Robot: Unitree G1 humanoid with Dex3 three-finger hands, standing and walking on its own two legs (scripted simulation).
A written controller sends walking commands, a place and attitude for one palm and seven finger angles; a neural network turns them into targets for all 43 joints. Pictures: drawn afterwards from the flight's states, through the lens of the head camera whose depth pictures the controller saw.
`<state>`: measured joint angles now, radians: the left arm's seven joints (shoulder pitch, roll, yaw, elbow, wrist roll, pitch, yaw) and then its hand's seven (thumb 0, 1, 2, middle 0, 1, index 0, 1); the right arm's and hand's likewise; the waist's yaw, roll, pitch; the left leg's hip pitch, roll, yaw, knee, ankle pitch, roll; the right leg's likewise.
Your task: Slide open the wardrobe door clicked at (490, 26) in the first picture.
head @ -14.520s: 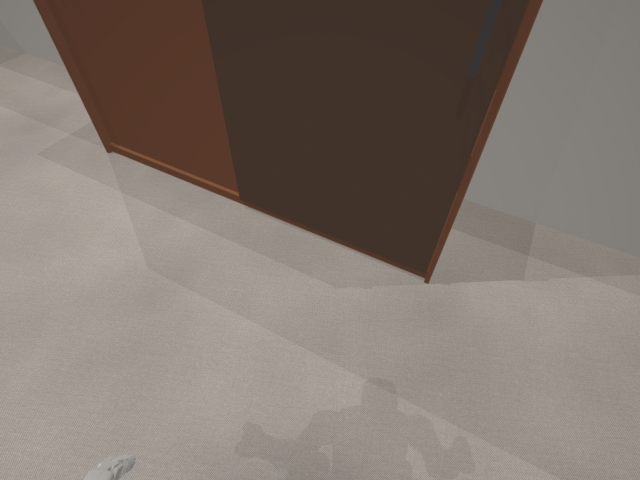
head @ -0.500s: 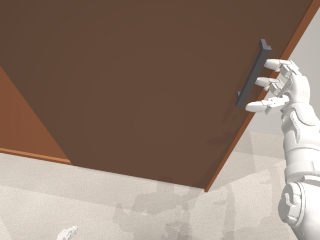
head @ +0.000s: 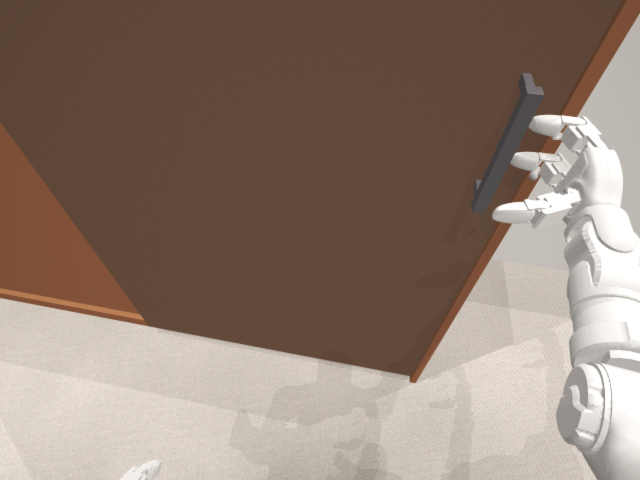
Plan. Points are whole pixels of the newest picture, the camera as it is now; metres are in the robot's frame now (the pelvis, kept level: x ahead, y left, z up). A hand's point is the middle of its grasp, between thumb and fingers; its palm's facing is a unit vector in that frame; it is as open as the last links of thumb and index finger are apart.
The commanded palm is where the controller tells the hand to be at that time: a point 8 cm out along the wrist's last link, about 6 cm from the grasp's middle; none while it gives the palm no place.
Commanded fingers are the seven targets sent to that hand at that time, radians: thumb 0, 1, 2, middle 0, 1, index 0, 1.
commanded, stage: slide the fingers in behind the handle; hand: right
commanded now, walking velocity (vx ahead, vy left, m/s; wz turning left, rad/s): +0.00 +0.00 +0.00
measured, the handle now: (500, 149) +0.51 -0.17 +0.16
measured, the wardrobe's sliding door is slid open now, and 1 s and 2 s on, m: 0.00 0.00 0.00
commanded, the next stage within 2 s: grip the handle and tug to test in 1.46 s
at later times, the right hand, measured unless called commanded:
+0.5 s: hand (509, 172) +0.46 -0.17 +0.17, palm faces +0.08 +1.00 +0.02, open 13.9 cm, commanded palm +0.43 -0.21 +0.16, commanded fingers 0.00 0.50 -0.30 0.30 1.20 0.30 1.20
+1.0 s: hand (487, 173) +0.45 -0.14 +0.17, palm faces +0.08 +1.00 +0.00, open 13.9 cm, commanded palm +0.43 -0.19 +0.16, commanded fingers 0.00 0.50 -0.30 0.30 1.20 0.30 1.20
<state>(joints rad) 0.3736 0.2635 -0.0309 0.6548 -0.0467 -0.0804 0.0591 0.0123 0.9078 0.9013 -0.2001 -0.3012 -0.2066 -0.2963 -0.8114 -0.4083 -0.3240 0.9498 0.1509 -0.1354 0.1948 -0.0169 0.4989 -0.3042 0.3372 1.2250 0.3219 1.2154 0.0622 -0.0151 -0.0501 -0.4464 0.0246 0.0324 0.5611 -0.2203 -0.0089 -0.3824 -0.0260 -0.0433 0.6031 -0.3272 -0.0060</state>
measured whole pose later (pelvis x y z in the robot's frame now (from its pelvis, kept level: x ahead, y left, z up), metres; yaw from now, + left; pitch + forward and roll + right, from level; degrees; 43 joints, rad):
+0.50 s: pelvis +0.01 +0.00 +0.00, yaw -1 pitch +5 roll +0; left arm 0.32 0.25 -0.03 0.66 -0.04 -0.08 0.05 0.01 0.91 0.90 -0.20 -0.30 -0.21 -0.30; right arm -0.77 -0.30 -0.26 0.84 0.15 -0.07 0.11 -0.02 0.50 -0.30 0.30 1.22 0.30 1.20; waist 0.03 -0.02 -0.06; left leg -0.40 0.03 0.04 0.55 -0.24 -0.01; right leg -0.34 -0.02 -0.03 0.58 -0.33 0.00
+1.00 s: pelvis +0.00 +0.01 +0.00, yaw +0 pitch +4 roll +0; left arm 0.32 0.25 -0.02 0.66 -0.04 -0.07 0.06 0.01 0.91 0.90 -0.20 -0.30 -0.21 -0.30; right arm -0.77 -0.28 -0.25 0.82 0.13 -0.07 0.05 -0.02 0.50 -0.30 0.30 1.20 0.30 1.20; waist 0.05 -0.02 -0.04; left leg -0.39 0.02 0.04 0.54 -0.22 0.01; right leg -0.32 -0.03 -0.04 0.56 -0.31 0.01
